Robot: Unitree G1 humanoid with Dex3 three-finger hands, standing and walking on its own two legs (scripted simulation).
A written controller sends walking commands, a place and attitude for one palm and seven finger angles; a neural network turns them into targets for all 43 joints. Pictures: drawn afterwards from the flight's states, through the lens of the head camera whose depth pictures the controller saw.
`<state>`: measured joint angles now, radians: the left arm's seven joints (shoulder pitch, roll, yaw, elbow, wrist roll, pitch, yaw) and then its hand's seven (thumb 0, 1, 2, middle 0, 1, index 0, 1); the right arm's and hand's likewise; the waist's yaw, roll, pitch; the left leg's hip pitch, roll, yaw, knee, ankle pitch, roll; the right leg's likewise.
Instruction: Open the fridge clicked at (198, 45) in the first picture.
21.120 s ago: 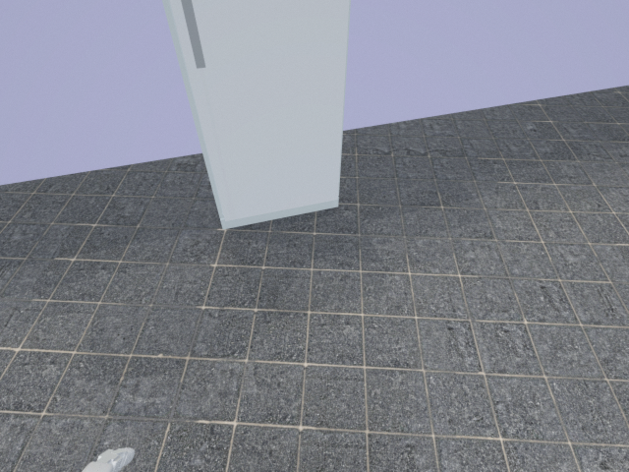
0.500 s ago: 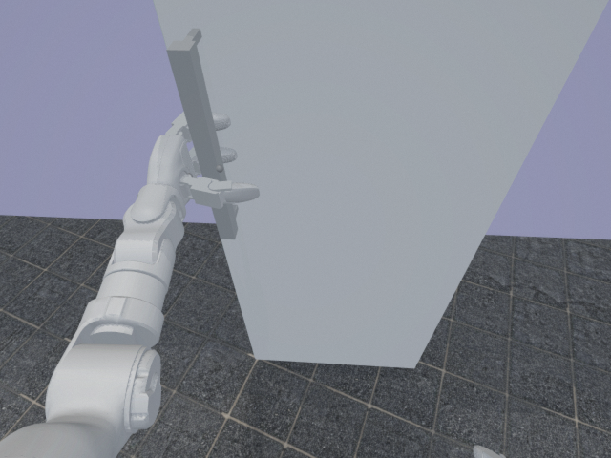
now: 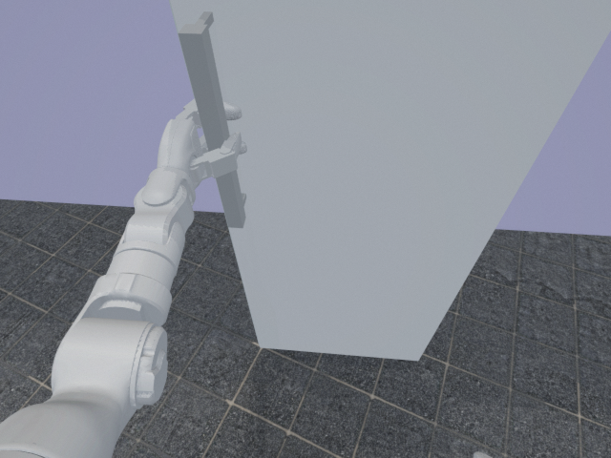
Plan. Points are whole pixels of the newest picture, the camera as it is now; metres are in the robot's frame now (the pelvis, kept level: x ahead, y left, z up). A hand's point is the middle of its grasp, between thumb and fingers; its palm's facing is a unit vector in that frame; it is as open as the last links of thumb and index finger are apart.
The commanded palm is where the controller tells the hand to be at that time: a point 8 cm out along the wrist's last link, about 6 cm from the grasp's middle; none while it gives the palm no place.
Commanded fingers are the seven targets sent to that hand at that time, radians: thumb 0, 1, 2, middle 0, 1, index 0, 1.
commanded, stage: grip the handle and tug to test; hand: left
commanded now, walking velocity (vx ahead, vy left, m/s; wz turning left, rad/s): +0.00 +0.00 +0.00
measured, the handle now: (224, 137) +0.51 +0.13 +0.16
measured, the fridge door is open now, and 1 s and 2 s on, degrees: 0 3 36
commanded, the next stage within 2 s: pull the door a little, standing still in 0.66 s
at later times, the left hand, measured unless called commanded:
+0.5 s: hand (230, 155) +0.45 +0.11 +0.17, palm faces -0.05 -1.00 -0.01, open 5.9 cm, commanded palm +0.41 +0.16 +0.17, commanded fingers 0.00 0.90 0.90 -0.45 -1.40 -0.45 -1.40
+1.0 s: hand (227, 167) +0.43 +0.11 +0.17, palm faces -0.06 -1.00 +0.00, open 5.9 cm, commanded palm +0.38 +0.17 +0.17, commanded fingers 0.00 0.90 0.90 -0.45 -1.40 -0.45 -1.40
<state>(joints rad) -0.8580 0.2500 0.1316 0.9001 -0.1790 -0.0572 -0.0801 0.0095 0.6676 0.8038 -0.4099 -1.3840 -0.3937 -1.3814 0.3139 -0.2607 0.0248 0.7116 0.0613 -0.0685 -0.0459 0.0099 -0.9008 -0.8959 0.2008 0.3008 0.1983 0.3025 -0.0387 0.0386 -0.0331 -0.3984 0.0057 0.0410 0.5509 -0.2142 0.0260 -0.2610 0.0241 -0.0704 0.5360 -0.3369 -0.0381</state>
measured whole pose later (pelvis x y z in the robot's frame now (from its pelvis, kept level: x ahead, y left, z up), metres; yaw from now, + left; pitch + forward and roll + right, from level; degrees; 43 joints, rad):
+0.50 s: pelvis +0.01 +0.00 +0.00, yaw -2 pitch +3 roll +0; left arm -0.72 0.26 0.16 0.74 -0.19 -0.02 -0.08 0.01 0.71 0.78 -0.36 -1.40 -0.32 -1.40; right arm 0.32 -0.27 0.02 0.68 0.07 -0.07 -0.04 0.01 -0.90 -0.90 0.20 0.30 0.20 0.30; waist -0.04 0.04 -0.05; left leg -0.35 0.02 0.07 0.53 -0.23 0.02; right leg -0.23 0.03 -0.04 0.51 -0.34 -0.04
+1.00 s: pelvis +0.04 -0.01 +0.01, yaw -2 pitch +2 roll +1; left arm -0.48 0.22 0.16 0.37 -0.20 0.17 -0.11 0.01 0.68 0.75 -0.38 -1.40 -0.38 -1.40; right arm 0.20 -0.26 0.03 0.60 0.06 0.02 -0.05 0.01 -0.90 -0.90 0.20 0.30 0.20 0.30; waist 0.00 0.04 -0.07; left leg -0.26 0.01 0.07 0.47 -0.24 0.01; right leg -0.14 0.03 -0.04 0.46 -0.35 -0.05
